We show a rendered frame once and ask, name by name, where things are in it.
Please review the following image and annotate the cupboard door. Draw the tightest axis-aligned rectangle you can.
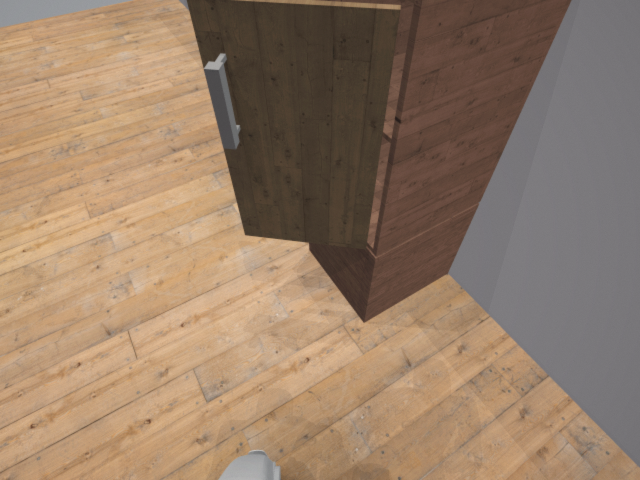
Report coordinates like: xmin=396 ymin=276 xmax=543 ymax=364
xmin=187 ymin=0 xmax=401 ymax=249

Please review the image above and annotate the handle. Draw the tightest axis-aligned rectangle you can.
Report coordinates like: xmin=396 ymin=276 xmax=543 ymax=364
xmin=204 ymin=53 xmax=241 ymax=150

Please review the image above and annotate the left robot shin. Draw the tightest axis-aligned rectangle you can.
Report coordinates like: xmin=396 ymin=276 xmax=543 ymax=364
xmin=248 ymin=450 xmax=269 ymax=458

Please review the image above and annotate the left robot thigh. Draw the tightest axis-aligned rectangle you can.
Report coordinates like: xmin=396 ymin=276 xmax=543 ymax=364
xmin=218 ymin=454 xmax=281 ymax=480

